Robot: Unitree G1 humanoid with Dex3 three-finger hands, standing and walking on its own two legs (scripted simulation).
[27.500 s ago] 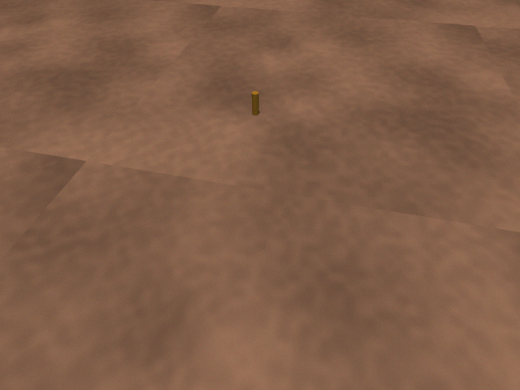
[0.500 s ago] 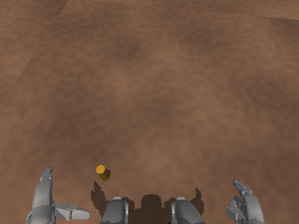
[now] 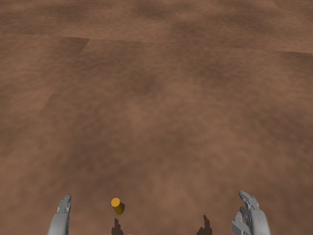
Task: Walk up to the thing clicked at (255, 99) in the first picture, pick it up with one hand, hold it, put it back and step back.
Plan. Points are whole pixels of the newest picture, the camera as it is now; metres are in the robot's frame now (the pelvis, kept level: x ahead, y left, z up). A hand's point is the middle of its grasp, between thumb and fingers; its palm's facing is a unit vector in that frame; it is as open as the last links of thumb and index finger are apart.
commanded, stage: home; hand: left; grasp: from the side
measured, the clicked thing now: (117, 206) +0.39 +0.22 -0.64
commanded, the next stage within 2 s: stand in 1.50 s
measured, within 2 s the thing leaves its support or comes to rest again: neither
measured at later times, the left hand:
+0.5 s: hand (89, 234) +0.16 +0.17 -0.05, palm faces +0.11 -0.95 -0.29, open 17.6 cm
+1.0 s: hand out of the picture +0.16 +0.17 -0.05, palm faces +0.11 -0.95 -0.28, open 17.6 cm
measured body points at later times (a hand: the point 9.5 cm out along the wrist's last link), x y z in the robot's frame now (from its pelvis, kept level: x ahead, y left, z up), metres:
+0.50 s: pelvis -0.01 -0.01 +0.00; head +0.00 -0.01 +0.45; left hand +0.15 +0.22 -0.03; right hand +0.15 -0.25 -0.07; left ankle +0.01 +0.12 -0.68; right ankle +0.01 -0.14 -0.68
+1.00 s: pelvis -0.01 -0.01 +0.00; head +0.00 -0.01 +0.45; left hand +0.15 +0.22 -0.03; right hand +0.15 -0.26 -0.07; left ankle +0.01 +0.12 -0.68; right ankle +0.01 -0.14 -0.68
